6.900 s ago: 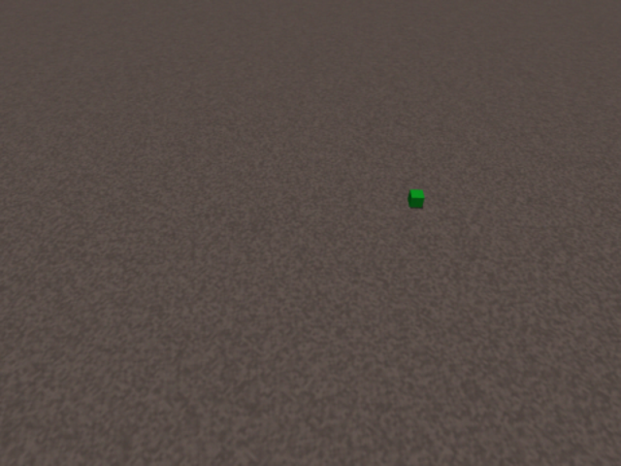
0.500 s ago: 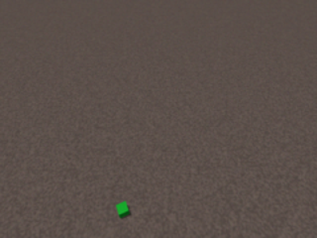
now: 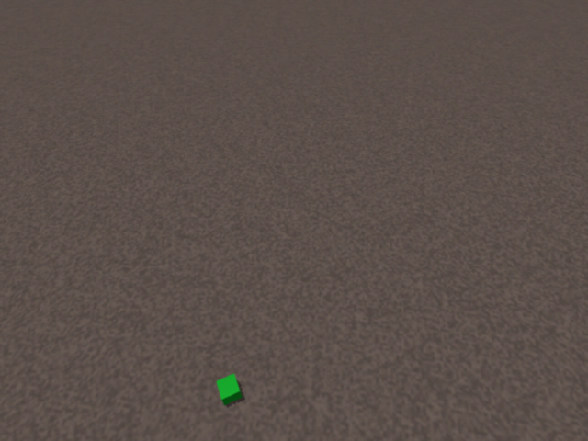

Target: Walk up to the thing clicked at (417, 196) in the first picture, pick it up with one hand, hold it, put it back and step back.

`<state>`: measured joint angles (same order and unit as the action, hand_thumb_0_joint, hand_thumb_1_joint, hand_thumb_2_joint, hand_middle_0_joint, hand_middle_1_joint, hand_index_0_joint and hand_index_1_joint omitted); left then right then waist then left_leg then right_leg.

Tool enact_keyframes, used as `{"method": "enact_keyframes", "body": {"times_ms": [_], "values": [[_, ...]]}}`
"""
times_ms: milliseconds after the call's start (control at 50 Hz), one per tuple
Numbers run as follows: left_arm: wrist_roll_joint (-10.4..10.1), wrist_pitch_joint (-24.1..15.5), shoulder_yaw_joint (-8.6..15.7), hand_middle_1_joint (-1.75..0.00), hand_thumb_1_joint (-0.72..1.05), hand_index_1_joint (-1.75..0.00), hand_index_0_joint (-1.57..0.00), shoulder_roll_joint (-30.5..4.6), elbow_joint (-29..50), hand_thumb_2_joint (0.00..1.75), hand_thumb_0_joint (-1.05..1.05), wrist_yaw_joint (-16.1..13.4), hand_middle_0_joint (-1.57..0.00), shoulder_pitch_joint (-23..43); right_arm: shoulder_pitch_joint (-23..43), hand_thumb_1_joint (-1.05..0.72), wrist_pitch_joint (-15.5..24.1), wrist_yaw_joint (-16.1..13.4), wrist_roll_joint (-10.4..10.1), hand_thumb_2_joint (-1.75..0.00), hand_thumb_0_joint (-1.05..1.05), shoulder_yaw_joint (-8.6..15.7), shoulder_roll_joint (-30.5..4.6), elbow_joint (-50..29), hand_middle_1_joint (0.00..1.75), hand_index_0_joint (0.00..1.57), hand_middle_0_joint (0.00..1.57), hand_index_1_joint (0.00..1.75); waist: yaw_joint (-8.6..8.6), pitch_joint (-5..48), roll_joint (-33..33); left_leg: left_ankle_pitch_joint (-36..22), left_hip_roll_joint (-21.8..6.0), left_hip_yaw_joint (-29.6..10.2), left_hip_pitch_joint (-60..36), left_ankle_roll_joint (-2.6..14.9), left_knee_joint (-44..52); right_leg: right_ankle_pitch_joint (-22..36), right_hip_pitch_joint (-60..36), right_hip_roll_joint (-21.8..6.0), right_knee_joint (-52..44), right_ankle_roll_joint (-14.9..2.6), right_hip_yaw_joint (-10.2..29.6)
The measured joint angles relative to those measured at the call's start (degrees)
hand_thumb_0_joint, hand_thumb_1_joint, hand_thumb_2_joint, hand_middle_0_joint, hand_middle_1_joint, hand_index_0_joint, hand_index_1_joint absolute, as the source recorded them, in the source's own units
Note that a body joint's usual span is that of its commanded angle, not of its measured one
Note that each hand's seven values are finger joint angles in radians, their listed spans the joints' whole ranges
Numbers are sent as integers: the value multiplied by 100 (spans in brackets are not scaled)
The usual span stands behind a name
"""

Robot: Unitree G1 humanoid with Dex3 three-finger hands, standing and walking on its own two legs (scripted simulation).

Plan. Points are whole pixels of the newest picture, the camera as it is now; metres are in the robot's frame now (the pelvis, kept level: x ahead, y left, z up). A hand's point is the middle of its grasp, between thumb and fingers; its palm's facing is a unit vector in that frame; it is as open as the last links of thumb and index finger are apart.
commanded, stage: stand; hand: left
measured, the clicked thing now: (229, 389) +0.44 +0.23 -0.75
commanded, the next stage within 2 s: walk up in 0.22 s
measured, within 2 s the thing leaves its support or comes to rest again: neither
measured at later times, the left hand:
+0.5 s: hand out of the picture +0.08 +0.29 -0.17, palm faces -0.01 -0.92 -0.38, open 7.4 cm
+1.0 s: hand out of the picture -0.03 +0.28 -0.17, palm faces -0.07 -0.92 -0.39, open 7.4 cm
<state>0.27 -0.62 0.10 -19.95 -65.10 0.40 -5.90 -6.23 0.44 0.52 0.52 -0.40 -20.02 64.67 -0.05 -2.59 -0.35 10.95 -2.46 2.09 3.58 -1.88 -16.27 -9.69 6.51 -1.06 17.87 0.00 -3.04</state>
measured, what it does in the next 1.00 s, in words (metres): walks backwards: right foot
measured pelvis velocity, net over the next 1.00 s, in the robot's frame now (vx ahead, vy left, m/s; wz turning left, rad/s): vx -0.15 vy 0.02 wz -0.05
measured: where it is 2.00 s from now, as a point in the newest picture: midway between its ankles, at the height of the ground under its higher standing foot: outside the picture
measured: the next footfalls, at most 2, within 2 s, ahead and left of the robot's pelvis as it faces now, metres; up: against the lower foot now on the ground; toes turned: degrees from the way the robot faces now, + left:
right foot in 0.92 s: -0.11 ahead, -0.10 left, +0.00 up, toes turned +0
left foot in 1.26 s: -0.19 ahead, +0.15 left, +0.00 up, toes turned +0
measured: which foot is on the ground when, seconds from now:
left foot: down 0.00-0.94, up 0.96-1.00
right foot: down 0.00-0.56, up 0.58-0.90, down 0.92-1.00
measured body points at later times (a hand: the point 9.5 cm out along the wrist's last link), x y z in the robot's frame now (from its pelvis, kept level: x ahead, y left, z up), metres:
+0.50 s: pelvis -0.05 +0.02 -0.02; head +0.02 +0.03 +0.42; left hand +0.08 +0.34 -0.15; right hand +0.05 -0.31 -0.14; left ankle -0.06 +0.14 -0.72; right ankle +0.00 -0.11 -0.75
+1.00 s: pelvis -0.15 +0.02 -0.03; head -0.08 +0.01 +0.41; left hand -0.03 +0.33 -0.15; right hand -0.06 -0.30 -0.16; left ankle -0.11 +0.16 -0.72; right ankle -0.15 -0.10 -0.75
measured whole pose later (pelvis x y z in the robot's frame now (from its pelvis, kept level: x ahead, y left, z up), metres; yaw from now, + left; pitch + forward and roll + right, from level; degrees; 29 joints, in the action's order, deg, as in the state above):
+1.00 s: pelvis -0.15 +0.02 -0.03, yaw -3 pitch -2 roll +0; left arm 1.5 2.9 4.1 -20.7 -49.8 0.3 -7.5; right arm -6.4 -3.8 -1.5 -0.2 2.9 -22.2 50.0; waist 0.2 -11.4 -1.5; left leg 28.3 0.4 -4.4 25.2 -0.2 -53.5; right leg -21.2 15.9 1.8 39.1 -1.1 1.8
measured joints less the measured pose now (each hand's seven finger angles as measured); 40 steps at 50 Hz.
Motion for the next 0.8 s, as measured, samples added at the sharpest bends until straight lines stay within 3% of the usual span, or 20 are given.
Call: {"method": "enact_keyframes", "body": {"times_ms": [220,340,400,500,540,560,580,620,680,740,800], "values": [[0,-2,1,-30,90,-30,-20,-7,3,90,0,-3,-20,-10,1,-91,-10,4,-1,-90,0,8,1,-2,30,21,20,30,-5,-10,0,18,-3,0,1,0,-3,-15,-1,3,-2,0,0],[-106,125,228,-30,90,-30,-20,-92,419,90,0,-49,-20,188,204,-91,-167,13,-127,-90,0,146,-93,-302,30,21,21,30,-15,-413,8,256,-28,-58,599,46,-816,-151,473,1,574,-37,-31],[-88,221,278,-30,90,-30,-20,-151,638,90,0,-64,-20,308,274,-91,-259,-5,-140,-90,0,224,-188,-481,30,21,21,30,-16,-578,22,326,13,-92,1008,165,-1416,-229,742,-49,924,-44,-39],[62,340,301,-30,90,-30,-20,-238,979,90,0,-86,-20,438,201,-91,-374,27,-111,-90,0,371,-320,-839,30,21,20,30,6,-704,186,1611,329,-296,1541,408,-3010,-358,1255,-274,1559,24,96],[85,382,295,-30,90,-30,-20,-305,1104,90,0,-101,-20,494,65,-91,-327,38,-88,-90,0,413,-336,-967,30,21,20,30,73,-690,257,1229,289,-307,1377,420,-2656,-437,1516,-352,1872,114,123],[69,413,291,-30,90,-30,-20,-319,1175,90,0,-103,-20,531,-34,-91,-285,34,-44,-90,0,436,-371,-1016,30,21,20,30,107,-664,229,1027,235,-354,1260,314,-2297,-514,1689,-354,2097,96,106],[45,442,310,-30,90,-30,-20,-359,1233,90,0,-115,-20,612,-73,-91,-255,13,20,-90,0,468,-330,-1005,30,21,20,30,96,-742,316,1141,286,-324,1284,238,-2333,-918,1853,-308,2436,34,299],[40,488,369,-30,90,-30,-20,-403,1324,90,0,-165,-20,687,-148,-91,-266,21,80,-90,0,437,-214,-992,30,20,20,30,103,-896,416,1161,307,-309,1351,239,-2457,-1898,2086,120,3363,-56,838],[7,504,375,-30,90,-30,-20,-413,1359,90,0,-198,-20,612,-290,-91,-306,-27,114,-90,0,368,-54,-1002,30,21,20,30,142,-903,422,941,232,-344,1367,256,-2234,-2158,2271,660,4610,-80,1129],[18,497,371,-30,90,-30,-20,-363,1418,90,0,-163,-20,399,-353,-91,-286,-115,121,-90,0,354,7,-1125,30,21,21,30,125,-902,355,762,148,-283,1376,275,-2041,-2121,2142,750,4968,33,1066],[40,501,378,-30,90,-30,-20,-318,1467,90,0,-134,-20,192,-344,-90,-238,-169,96,-90,0,343,15,-1299,30,21,21,30,111,-935,284,663,79,-200,1428,262,-2003,-2104,1776,628,4452,149,996]]}}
